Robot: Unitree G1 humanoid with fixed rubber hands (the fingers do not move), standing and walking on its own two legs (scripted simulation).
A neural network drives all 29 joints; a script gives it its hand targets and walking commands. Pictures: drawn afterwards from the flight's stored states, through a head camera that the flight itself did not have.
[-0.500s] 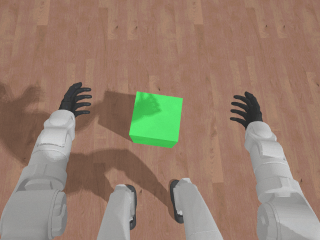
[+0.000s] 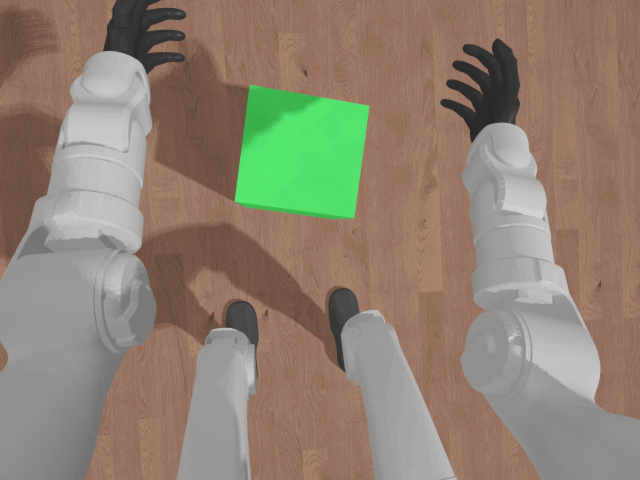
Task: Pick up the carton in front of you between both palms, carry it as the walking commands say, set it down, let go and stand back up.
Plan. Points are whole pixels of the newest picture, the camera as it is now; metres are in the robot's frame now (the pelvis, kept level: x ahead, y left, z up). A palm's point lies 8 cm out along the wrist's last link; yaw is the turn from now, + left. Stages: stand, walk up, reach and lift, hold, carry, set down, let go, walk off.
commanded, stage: reach and lift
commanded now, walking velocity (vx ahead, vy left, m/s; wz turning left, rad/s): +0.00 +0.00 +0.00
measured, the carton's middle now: (298, 163) +0.50 -0.04 -0.52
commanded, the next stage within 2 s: none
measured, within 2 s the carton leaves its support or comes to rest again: leaves its support in 1.58 s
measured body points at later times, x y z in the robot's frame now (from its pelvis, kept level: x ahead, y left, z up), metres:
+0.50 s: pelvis -0.04 +0.00 -0.21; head +0.32 +0.00 +0.05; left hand +0.55 +0.14 -0.37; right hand +0.47 -0.24 -0.37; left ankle +0.06 +0.12 -0.61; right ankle +0.07 -0.14 -0.61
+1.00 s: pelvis -0.05 +0.00 -0.27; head +0.33 +0.00 -0.04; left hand +0.55 +0.12 -0.46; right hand +0.48 -0.23 -0.45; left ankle +0.06 +0.12 -0.61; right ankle +0.06 -0.13 -0.61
